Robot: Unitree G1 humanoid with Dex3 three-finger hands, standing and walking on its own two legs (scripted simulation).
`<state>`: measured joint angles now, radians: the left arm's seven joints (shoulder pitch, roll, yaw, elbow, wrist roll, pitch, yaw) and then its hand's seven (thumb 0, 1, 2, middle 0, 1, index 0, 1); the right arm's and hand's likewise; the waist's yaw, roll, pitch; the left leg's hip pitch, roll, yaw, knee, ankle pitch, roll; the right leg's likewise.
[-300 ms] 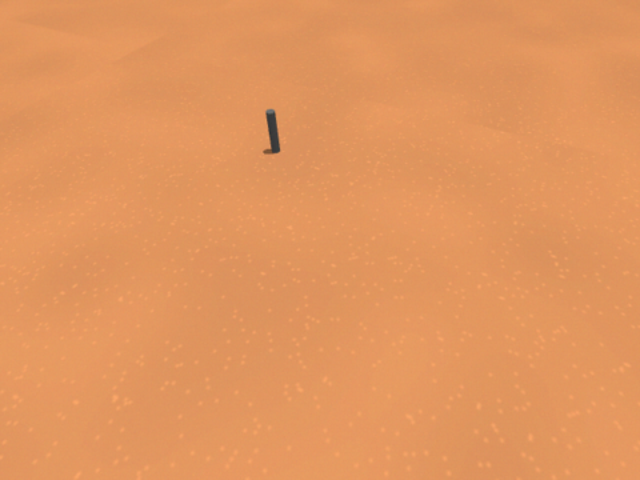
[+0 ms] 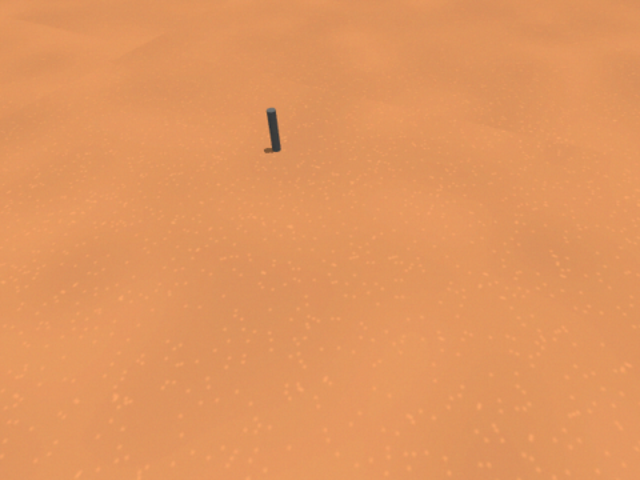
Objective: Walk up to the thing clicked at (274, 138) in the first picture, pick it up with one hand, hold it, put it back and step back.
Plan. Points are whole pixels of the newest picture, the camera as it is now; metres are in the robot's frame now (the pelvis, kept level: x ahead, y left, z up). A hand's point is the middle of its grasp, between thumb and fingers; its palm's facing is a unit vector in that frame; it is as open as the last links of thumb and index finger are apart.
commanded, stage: stand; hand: left
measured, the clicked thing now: (273, 130) +1.85 +0.27 -0.66
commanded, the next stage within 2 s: walk up in 0.82 s
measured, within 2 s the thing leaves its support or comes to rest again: neither
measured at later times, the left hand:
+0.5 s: hand out of the picture +0.08 +0.25 -0.16, palm faces -0.03 -0.94 -0.34, open 7.4 cm
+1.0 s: hand out of the picture +0.08 +0.28 -0.15, palm faces +0.05 -0.94 -0.35, open 7.4 cm
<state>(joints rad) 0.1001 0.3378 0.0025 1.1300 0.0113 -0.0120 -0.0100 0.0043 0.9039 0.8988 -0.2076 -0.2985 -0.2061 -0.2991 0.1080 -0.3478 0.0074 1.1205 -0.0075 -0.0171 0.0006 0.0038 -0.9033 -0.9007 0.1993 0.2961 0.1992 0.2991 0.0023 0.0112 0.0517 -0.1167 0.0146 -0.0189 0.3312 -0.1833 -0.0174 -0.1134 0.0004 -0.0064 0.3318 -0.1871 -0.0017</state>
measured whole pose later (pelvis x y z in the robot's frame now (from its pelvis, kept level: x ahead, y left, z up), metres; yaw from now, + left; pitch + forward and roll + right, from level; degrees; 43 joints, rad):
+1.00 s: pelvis +0.03 +0.01 -0.01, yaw +2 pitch -1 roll -1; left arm 0.20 0.38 0.07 1.03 0.04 -0.07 -0.07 0.00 0.90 0.90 -0.21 -0.30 -0.21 -0.30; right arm 0.20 -0.42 -0.07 1.07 -0.04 -0.02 0.06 0.01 -0.90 -0.90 0.20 0.30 0.20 0.30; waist 0.03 0.03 0.01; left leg -0.33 0.02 -0.01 0.76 -0.44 0.04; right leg -0.10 -0.01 -0.05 0.41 -0.29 -0.03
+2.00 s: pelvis +0.52 +0.04 -0.01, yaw +0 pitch -2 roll -1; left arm 0.29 0.38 0.05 0.90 0.01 -0.09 -0.07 0.00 0.90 0.90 -0.21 -0.30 -0.21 -0.30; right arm 0.23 -0.44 -0.08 0.87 -0.01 -0.06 0.08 0.00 -0.91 -0.90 0.20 0.30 0.20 0.30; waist 0.02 0.06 0.06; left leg -0.56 0.11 -0.01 0.84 -0.19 0.00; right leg -0.09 0.00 -0.09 0.40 -0.28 -0.02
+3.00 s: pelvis +0.97 +0.01 -0.01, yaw +3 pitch -3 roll -1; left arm 0.33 0.38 0.06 0.87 0.02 -0.09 -0.05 0.01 0.90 0.90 -0.21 -0.30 -0.21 -0.30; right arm 0.27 -0.44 -0.07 0.90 -0.02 -0.03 0.07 0.00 -0.91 -0.90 0.20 0.30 0.20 0.30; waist 0.03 0.06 0.08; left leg -0.52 0.06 -0.05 0.76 -0.18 0.00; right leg -0.09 0.01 -0.13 0.39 -0.26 -0.04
